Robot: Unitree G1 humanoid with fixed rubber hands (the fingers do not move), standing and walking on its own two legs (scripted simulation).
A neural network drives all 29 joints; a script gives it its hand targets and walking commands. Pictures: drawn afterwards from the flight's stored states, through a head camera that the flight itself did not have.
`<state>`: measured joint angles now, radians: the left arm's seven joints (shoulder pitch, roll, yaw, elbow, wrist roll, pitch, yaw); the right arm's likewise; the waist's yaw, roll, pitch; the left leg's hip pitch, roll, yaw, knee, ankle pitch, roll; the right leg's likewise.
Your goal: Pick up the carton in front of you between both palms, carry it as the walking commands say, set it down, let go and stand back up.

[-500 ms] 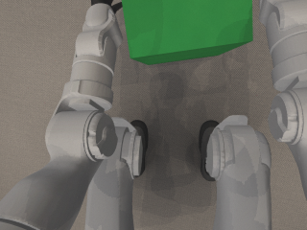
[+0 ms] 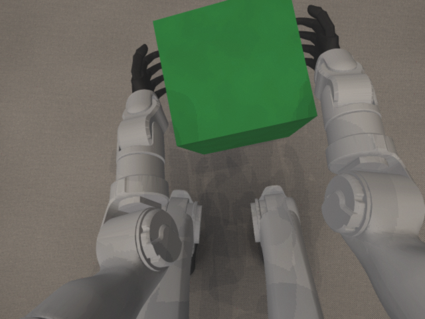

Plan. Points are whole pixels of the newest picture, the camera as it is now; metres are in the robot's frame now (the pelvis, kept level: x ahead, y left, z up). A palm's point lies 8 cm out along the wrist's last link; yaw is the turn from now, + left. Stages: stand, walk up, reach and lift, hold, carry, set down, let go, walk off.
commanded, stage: reach and lift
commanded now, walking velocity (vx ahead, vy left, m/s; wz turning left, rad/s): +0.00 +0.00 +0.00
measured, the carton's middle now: (235, 91) +0.51 -0.04 -0.15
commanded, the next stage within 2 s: none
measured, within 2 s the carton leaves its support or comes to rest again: neither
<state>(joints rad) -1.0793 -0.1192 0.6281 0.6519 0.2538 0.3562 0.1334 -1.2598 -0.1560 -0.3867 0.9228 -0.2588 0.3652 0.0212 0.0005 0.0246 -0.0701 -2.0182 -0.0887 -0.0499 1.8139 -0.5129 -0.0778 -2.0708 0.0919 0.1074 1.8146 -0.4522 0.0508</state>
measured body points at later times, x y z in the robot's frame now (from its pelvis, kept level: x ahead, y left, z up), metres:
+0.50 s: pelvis +0.05 +0.01 +0.13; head +0.23 -0.01 +0.54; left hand +0.48 +0.13 +0.08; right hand +0.49 -0.18 +0.08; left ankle +0.12 +0.14 -0.44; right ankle +0.13 -0.13 -0.44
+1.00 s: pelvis +0.10 +0.00 +0.26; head +0.17 -0.01 +0.71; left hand +0.43 +0.14 +0.23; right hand +0.43 -0.16 +0.23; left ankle +0.12 +0.14 -0.44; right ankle +0.13 -0.13 -0.44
